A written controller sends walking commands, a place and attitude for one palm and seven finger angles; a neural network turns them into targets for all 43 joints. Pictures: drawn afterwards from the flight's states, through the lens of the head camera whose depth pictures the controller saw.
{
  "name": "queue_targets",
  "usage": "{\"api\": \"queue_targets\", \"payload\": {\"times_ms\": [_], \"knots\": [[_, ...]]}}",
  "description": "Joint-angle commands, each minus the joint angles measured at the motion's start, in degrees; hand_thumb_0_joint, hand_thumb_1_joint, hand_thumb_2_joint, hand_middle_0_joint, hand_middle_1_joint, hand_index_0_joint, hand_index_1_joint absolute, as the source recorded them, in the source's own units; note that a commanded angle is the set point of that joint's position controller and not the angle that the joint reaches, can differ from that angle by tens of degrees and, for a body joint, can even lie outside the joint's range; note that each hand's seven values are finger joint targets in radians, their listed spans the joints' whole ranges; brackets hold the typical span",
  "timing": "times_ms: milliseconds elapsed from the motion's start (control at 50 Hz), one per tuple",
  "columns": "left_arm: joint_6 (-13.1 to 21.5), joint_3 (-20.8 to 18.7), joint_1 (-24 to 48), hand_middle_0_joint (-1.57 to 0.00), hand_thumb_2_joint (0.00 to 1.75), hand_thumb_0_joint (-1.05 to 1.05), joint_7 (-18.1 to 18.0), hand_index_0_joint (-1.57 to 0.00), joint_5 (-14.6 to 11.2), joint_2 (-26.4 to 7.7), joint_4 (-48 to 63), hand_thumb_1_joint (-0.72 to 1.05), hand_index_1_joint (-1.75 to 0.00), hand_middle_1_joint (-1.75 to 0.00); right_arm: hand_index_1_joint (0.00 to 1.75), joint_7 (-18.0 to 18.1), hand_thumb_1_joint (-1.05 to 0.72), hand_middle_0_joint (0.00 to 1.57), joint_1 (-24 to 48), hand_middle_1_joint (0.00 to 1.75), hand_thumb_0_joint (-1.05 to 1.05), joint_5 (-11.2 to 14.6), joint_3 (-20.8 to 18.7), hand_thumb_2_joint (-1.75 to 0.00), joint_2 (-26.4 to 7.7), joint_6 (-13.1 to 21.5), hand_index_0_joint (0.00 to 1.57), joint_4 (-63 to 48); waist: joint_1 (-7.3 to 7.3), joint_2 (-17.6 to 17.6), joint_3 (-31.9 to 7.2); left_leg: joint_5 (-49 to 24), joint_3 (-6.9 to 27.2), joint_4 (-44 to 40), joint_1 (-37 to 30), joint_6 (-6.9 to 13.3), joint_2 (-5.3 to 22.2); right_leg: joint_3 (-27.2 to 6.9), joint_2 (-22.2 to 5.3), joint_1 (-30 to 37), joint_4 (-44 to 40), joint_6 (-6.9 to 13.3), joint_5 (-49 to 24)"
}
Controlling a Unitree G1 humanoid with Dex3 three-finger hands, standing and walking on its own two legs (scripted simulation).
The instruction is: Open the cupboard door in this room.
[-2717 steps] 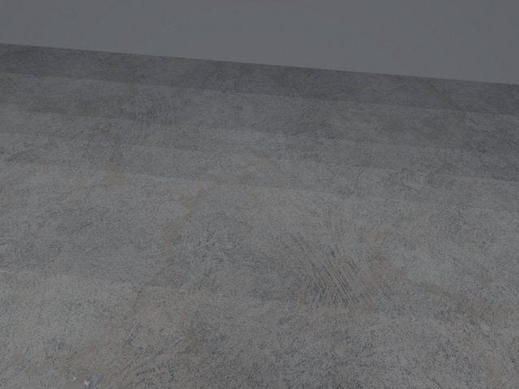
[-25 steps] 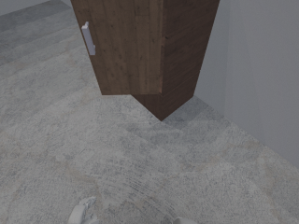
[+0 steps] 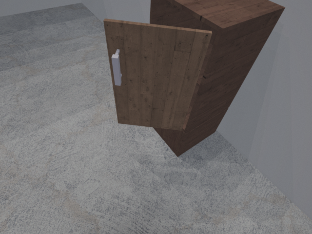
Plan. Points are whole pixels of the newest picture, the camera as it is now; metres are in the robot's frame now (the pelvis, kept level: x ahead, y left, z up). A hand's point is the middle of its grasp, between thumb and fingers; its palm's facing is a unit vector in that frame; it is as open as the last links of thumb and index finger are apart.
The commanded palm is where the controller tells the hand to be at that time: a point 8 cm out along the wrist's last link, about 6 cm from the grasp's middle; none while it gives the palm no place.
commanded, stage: take the last steps up to it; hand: left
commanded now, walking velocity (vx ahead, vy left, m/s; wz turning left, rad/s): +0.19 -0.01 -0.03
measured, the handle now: (118, 67) +0.69 +0.22 -0.01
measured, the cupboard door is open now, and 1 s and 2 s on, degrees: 49 49 49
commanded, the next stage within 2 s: come to a stop and stand still in 0.10 s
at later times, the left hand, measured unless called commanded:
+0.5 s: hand (116, 208) +0.21 +0.13 -0.16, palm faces +0.03 -0.98 -0.22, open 7.2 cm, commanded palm none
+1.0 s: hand out of the picture +0.06 +0.18 -0.17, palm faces +0.04 -0.97 -0.22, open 7.4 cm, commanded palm none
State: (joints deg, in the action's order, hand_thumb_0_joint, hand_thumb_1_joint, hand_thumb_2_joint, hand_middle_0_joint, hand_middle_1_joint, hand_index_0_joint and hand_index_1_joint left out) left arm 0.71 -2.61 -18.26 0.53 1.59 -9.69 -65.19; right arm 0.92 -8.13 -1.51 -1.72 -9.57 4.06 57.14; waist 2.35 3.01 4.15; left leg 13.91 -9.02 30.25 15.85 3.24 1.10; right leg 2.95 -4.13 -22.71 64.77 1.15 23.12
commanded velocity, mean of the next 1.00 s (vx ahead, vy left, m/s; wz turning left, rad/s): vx -0.06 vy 0.03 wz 0.00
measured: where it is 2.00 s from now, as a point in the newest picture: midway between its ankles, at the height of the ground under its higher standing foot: outside the picture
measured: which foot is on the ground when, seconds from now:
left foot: down 0.00-0.32, up 0.34-0.66, down 0.68-1.00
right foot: up 0.00-0.28, down 0.30-0.68, up 0.70-0.92, down 0.94-1.00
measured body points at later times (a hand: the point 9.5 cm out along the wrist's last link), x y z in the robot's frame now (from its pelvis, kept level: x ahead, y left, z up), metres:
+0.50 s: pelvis +0.11 -0.04 +0.00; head +0.15 -0.05 +0.45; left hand +0.21 +0.18 -0.14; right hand +0.09 -0.26 -0.16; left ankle +0.06 +0.09 -0.68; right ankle +0.14 -0.14 -0.73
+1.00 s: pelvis +0.08 -0.01 +0.00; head +0.11 -0.01 +0.45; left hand +0.06 +0.23 -0.15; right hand +0.15 -0.23 -0.15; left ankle +0.10 +0.11 -0.73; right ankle +0.05 -0.12 -0.73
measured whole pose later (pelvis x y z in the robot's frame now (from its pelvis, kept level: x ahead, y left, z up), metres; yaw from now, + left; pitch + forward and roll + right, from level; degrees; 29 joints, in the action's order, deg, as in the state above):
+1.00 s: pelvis +0.08 -0.01 +0.00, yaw +0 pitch +0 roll +1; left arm -0.9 -0.9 -16.8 -1.5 1.1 -10.1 -63.6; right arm 1.5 -8.8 0.1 -1.6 -8.7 -0.5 59.6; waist 1.5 0.3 3.2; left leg 12.1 -4.6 27.0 14.7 0.6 0.5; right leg 0.1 -1.2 -10.6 28.6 -0.1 18.1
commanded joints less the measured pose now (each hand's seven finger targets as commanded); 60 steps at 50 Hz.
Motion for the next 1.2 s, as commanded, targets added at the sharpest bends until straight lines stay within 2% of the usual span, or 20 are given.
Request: {"api": "queue_targets", "payload": {"times_ms": [0, 180, 240, 260, 300, 340, 400, 520, 600, 620, 640, 660, 740, 860, 920, 980, 1060, 1100, 1140, 1180], "knots": [[0.7, -0.49, -0.94, -0.2, 0.9, 0.0, 0.14, -0.2, -0.13, -1.68, 4.74, 0.9, -0.3, -0.3, 0.3, 0.77, -0.9, 0.2, -9.93, 0.3, 0.0, 0.32, -0.89, -0.9, -6.66, 0.33, 0.2, 1.2, -1.89, -9.25, -3.5, -17.01, 10.96, -18.22, -7.31, 4.97, 14.75, -1.8, -2.72, -7.94, -0.17, -1.43, -6.37], [0.21, 0.1, 7.45, -0.2, 0.9, 0.0, 0.03, -0.2, -0.34, -1.68, 8.11, 0.9, -0.3, -0.3, 0.3, 0.75, -0.9, 0.2, -13.89, 0.3, 0.0, -0.31, -1.13, -0.9, -6.7, -0.78, 0.2, 4.05, -2.89, -9.36, -0.09, -20.46, 8.43, -15.74, -6.92, 6.0, 14.51, 1.8, -1.13, -0.81, -23.41, -1.26, -7.96], [0.84, 0.28, 3.14, -0.2, 0.9, 0.0, -0.66, -0.2, -0.44, -2.65, 6.38, 0.9, -0.3, -0.3, 0.3, 1.27, -0.9, 0.2, -13.15, 0.3, 0.0, 0.17, -0.57, -0.9, -5.69, -1.56, 0.2, 5.27, -0.19, -5.32, -2.29, -26.08, 6.01, -5.04, -5.22, 1.47, 10.56, 2.04, 0.35, 12.29, -37.88, -1.33, -18.71], [1.43, -0.18, -1.45, -0.2, 0.9, 0.0, -1.32, -0.2, -0.47, -6.0, 4.86, 0.9, -0.3, -0.3, 0.3, 1.22, -0.9, 0.2, -13.71, 0.3, 0.0, 0.69, -0.27, -0.9, -4.06, -1.54, 0.2, 5.3, 1.16, 0.0, -6.74, -18.08, 4.59, -0.21, -0.72, -1.73, 6.86, -4.03, -4.19, 22.31, -38.92, -0.53, -39.49], [1.65, -0.42, -2.72, -0.2, 0.9, 0.0, -2.18, -0.2, -1.1, -11.51, 3.92, 0.9, -0.3, -0.3, 0.3, 0.91, -0.9, 0.2, -16.26, 0.3, 0.0, 1.73, -0.67, -0.9, -3.26, -3.23, 0.2, 5.55, -0.47, 7.14, -9.97, 16.97, 3.14, 9.56, 2.73, -5.77, 0.36, -12.61, -19.26, 25.46, -39.08, 9.31, -68.25], [1.17, -0.94, 0.0, -0.2, 0.9, 0.0, -3.33, -0.2, -0.88, -10.88, 4.99, 0.9, -0.3, -0.3, 0.3, 1.36, -0.9, 0.2, -13.83, 0.3, 0.0, 2.0, -1.24, -0.9, -3.74, -4.94, 0.2, 5.01, 0.19, 13.17, -10.99, 22.43, 7.17, 20.02, 5.09, -5.6, 1.25, -13.83, -19.68, 24.14, -39.06, 12.6, -74.28], [0.12, -1.71, 3.43, -0.2, 0.9, 0.0, -3.76, -0.2, -0.55, -10.95, 6.62, 0.9, -0.3, -0.3, 0.3, 1.05, -0.9, 0.2, -9.95, 0.3, 0.0, 1.8, -1.35, -0.9, -2.96, -6.07, 0.2, 4.46, -0.01, 4.43, -9.0, 19.57, 8.98, 25.67, 8.62, -5.98, 0.32, -9.69, -18.02, 22.03, -39.88, 11.19, -66.74], [-0.93, -2.54, 8.78, -0.2, 0.9, 0.0, -3.39, -0.2, 0.18, -10.54, 9.96, 0.9, -0.3, -0.3, 0.3, -0.01, -0.9, 0.2, -9.11, 0.3, 0.0, 1.1, -2.1, -0.9, -2.47, -7.36, 0.2, 2.14, -1.74, 6.95, -6.54, 12.11, 7.49, 19.84, 3.98, -6.44, -0.29, -5.71, -14.36, 10.54, -43.92, 9.09, -40.0], [-1.5, -2.54, 9.96, -0.2, 0.9, 0.0, -2.81, -0.2, -0.08, -10.37, 10.38, 0.9, -0.3, -0.3, 0.3, -0.16, -0.9, 0.2, -12.5, 0.3, 0.0, 0.82, -2.06, -0.9, -3.12, -6.27, 0.2, 2.01, -4.13, 5.93, -6.37, 0.5, 5.19, -0.16, -6.64, -5.62, -0.79, -5.82, -11.18, 4.08, -41.06, 5.08, -18.66], [-1.89, -2.08, 9.44, -0.2, 0.9, 0.0, -2.48, -0.2, -0.48, -8.89, 10.57, 0.9, -0.3, -0.3, 0.3, -0.19, -0.9, 0.2, -13.17, 0.3, 0.0, 0.68, -2.16, -0.9, -4.97, -5.74, 0.2, 1.96, -4.38, -0.31, -5.99, -1.67, 7.76, -5.6, -9.85, -4.74, 1.54, -4.5, -8.24, 0.41, -37.05, 2.85, -10.36], [-2.49, -1.51, 7.66, -0.2, 0.9, 0.0, -2.24, -0.2, -0.72, -5.45, 11.09, 0.9, -0.3, -0.3, 0.3, -0.12, -0.9, 0.2, -11.98, 0.3, 0.0, 0.12, -2.7, -0.9, -8.45, -5.18, 0.2, 0.6, -3.65, -14.26, -4.66, -0.44, 21.59, -12.86, -5.3, -1.22, 11.8, -0.28, -1.71, -2.27, -29.63, -0.52, 1.08], [-2.93, -1.24, 8.07, -0.2, 0.9, 0.0, -2.21, -0.2, -0.98, -4.26, 12.26, 0.9, -0.3, -0.3, 0.3, 0.3, -0.9, 0.2, -8.85, 0.3, 0.0, -0.49, -3.01, -0.9, -12.46, -5.38, 0.2, -1.99, -3.51, -19.6, -1.63, 0.43, 28.52, -18.56, 4.62, 4.44, 18.95, -0.16, 1.54, -0.05, -22.09, -1.46, 6.83], [-3.56, -1.63, 4.76, -0.2, 0.9, 0.0, -1.37, -0.2, -0.19, -5.57, 9.14, 0.9, -0.3, -0.3, 0.3, 1.41, -0.9, 0.2, 0.13, 0.3, 0.0, -0.38, -1.47, -0.9, -9.05, -4.67, 0.2, -3.91, -0.05, -14.65, 0.41, 4.19, 19.08, -18.81, 7.31, 4.6, 12.73, -4.64, 1.7, 1.46, -10.04, -0.72, 2.48], [-1.23, 0.51, 0.96, -0.2, 0.9, 0.0, -1.71, -0.2, -0.84, -3.97, 6.47, 0.9, -0.3, -0.3, 0.3, 1.28, -0.9, 0.2, -4.46, 0.3, 0.0, 0.8, -1.57, -0.9, -8.84, -3.83, 0.2, -0.47, -1.19, -7.99, -6.46, -15.02, 14.78, -10.18, -7.11, 3.59, 10.63, -1.55, 1.95, 10.28, -37.66, -1.89, -6.09], [-0.1, 0.94, 1.42, -0.2, 0.9, 0.0, -2.19, -0.2, -0.8, -7.69, 5.59, 0.9, -0.3, -0.3, 0.3, 0.56, -0.9, 0.2, -5.57, 0.3, 0.0, 1.7, -1.15, -0.9, -5.88, -3.95, 0.2, 0.24, -3.65, -0.59, -4.44, -3.18, 9.99, -6.88, -6.64, -2.56, 3.23, -10.75, -5.82, 8.76, -46.32, 1.4, -15.2], [0.48, 1.33, 1.55, -0.2, 0.9, 0.0, -2.4, -0.2, -0.96, -5.89, 4.22, 0.9, -0.3, -0.3, 0.3, 0.59, -0.9, 0.2, -6.23, 0.3, 0.0, 1.16, -1.17, -0.9, -5.81, -4.01, 0.2, 2.19, -3.73, 7.27, -5.23, -8.19, 9.21, -6.02, -10.08, -2.65, 3.56, -9.42, -4.13, 8.15, -45.31, 1.32, -19.93], [1.49, 1.83, -5.24, -0.2, 0.9, 0.0, -4.63, -0.2, 0.35, -5.23, 3.02, 0.9, -0.3, -0.3, 0.3, -0.14, -0.9, 0.2, -2.54, 0.3, 0.0, 1.24, -0.73, -0.9, -7.97, -3.13, 0.2, -0.46, -1.09, -0.05, 0.0, -6.32, 8.54, 1.34, -5.32, -3.56, 5.27, -11.32, -3.71, 6.65, -46.36, -0.55, -21.5], [1.64, 1.82, 0.59, -0.2, 0.9, 0.0, -4.02, -0.2, -0.27, -7.62, 7.52, 0.9, -0.3, -0.3, 0.3, -0.76, -0.9, 0.2, -7.04, 0.3, 0.0, 0.73, -0.21, -0.9, -5.41, -3.97, 0.2, -1.45, -4.94, -2.72, 0.49, 4.36, 8.61, -0.85, -3.0, -3.21, 3.01, -12.18, -3.62, 1.19, -47.17, 2.25, 4.88], [1.75, 1.66, 0.21, -0.2, 0.9, 0.0, -3.58, -0.2, -0.29, -7.33, 8.65, 0.9, -0.3, -0.3, 0.3, -0.93, -0.9, 0.2, -9.19, 0.3, 0.0, 0.3, 0.05, -0.9, -5.42, -3.44, 0.2, -1.58, -4.74, -9.34, 0.01, 2.44, 9.7, -3.51, -1.54, -2.19, 3.76, -8.92, -1.32, 2.39, -42.9, 2.55, 1.4], [1.63, 1.67, -1.54, -0.2, 0.9, 0.0, -3.33, -0.2, -0.52, -6.45, 8.28, 0.9, -0.3, -0.3, 0.3, -0.56, -0.9, 0.2, -9.16, 0.3, 0.0, 0.52, 0.32, -0.9, -5.71, -2.78, 0.2, -2.1, -3.36, -7.93, -1.94, -0.38, 11.36, -4.81, -0.29, -1.07, 4.85, -7.13, 0.32, 6.45, -40.01, 2.07, -3.78]]}}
